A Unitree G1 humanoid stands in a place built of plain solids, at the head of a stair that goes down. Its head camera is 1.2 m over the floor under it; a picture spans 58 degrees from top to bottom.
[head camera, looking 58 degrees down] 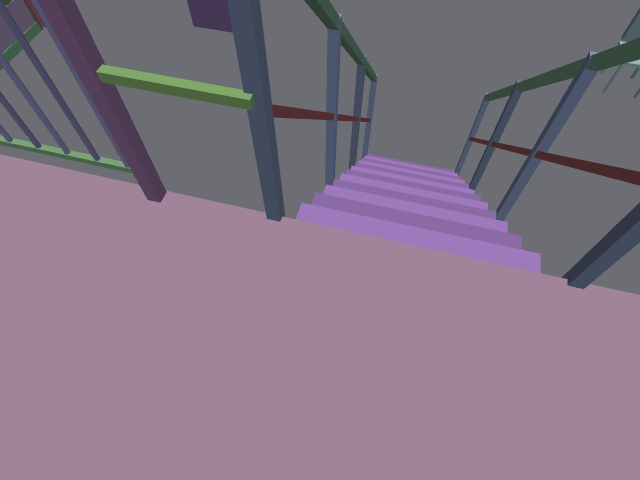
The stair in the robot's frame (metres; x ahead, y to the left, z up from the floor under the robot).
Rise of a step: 0.18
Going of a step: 0.20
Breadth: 0.92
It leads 15 degrees to the right of straight ahead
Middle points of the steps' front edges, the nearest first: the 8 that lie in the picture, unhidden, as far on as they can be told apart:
0.73 -0.32 0.00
0.92 -0.37 -0.18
1.12 -0.42 -0.37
1.31 -0.48 -0.55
1.51 -0.53 -0.73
1.71 -0.58 -0.91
1.90 -0.63 -1.10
2.10 -0.68 -1.28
